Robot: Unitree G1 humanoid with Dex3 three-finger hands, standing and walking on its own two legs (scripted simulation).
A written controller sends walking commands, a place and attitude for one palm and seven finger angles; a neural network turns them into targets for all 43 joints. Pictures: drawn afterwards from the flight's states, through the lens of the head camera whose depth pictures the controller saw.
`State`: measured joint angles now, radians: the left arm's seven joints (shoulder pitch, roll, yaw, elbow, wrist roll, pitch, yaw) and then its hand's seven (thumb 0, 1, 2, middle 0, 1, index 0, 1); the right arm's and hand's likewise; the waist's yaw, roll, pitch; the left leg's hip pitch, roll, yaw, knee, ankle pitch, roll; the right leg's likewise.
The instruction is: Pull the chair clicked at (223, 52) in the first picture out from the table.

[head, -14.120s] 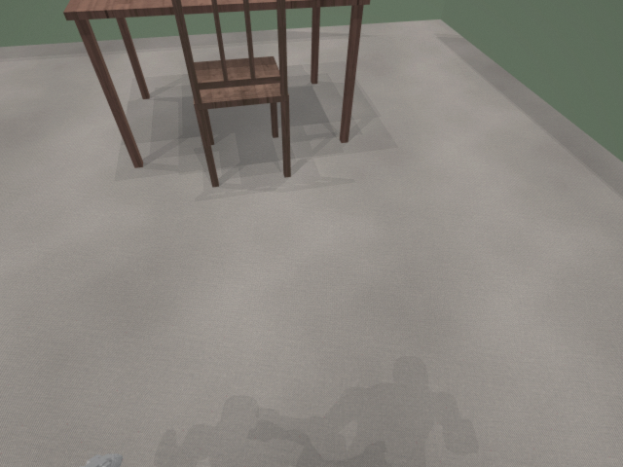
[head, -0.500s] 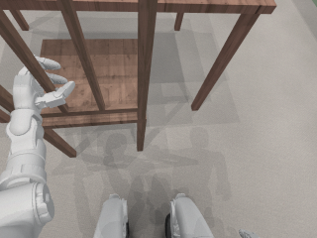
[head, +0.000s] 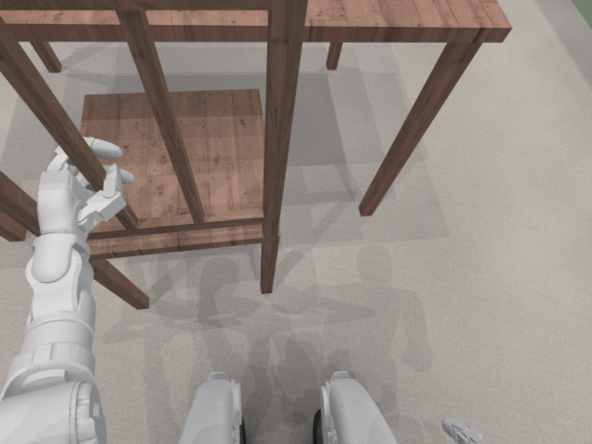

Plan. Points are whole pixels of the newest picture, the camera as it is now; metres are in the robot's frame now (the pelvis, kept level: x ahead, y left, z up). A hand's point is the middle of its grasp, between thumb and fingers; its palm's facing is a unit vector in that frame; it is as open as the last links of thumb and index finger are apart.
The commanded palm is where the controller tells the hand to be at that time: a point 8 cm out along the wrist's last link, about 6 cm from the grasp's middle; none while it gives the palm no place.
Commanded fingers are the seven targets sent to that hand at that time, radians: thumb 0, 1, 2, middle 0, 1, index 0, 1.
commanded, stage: hook a spindle and tug to test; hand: left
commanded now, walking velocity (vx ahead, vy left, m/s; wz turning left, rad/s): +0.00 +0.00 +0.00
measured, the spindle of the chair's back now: (82, 156) +0.46 +0.25 +0.06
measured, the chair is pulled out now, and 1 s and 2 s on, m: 0.01 0.09 0.19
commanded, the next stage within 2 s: step backward, pulling the chair out in 0.24 s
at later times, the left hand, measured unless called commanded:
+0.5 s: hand (119, 204) +0.41 +0.21 +0.03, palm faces +0.21 -0.97 -0.13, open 5.0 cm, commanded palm +0.38 +0.26 +0.02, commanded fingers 0.00 0.90 0.90 -0.50 -1.45 -0.50 -1.45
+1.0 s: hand (153, 242) +0.36 +0.16 +0.03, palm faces +0.17 -0.97 -0.17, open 4.9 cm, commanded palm +0.34 +0.21 +0.04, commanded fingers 0.00 0.90 0.90 -0.50 -1.45 -0.50 -1.45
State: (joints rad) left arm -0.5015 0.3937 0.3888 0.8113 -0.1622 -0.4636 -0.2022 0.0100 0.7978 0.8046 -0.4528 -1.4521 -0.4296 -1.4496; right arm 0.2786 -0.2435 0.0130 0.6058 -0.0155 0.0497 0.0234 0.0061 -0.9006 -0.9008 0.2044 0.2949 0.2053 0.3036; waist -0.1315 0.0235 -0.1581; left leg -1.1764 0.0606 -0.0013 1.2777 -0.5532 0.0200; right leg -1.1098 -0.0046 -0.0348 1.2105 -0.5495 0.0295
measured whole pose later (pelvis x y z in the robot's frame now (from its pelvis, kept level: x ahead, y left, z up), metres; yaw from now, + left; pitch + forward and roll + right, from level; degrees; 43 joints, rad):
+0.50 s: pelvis +0.02 +0.00 +0.05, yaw +1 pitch +18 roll -2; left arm -0.43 0.31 0.26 0.78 -0.10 -0.22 0.03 0.00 0.77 0.81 -0.40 -1.26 -0.45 -1.45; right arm 0.26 -0.22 0.02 0.58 0.04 0.09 -0.06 0.01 -0.90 -0.90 0.20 0.29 0.20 0.30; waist -0.09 0.02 -0.06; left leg -0.85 0.04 0.01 1.01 -0.47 0.02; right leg -0.79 -0.02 -0.03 0.95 -0.44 0.03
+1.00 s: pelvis -0.01 -0.01 +0.10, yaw +1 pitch +9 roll -2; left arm -0.48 0.25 0.18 1.04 -0.08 -0.23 0.10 0.01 0.75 0.78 -0.34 -1.16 -0.49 -1.45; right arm 0.26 -0.24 -0.01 0.69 0.04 0.07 -0.09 0.01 -0.90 -0.90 0.20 0.29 0.21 0.30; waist -0.09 0.02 0.06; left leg -0.54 0.06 0.03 0.65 -0.27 0.00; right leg -0.49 0.00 -0.02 0.59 -0.26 0.01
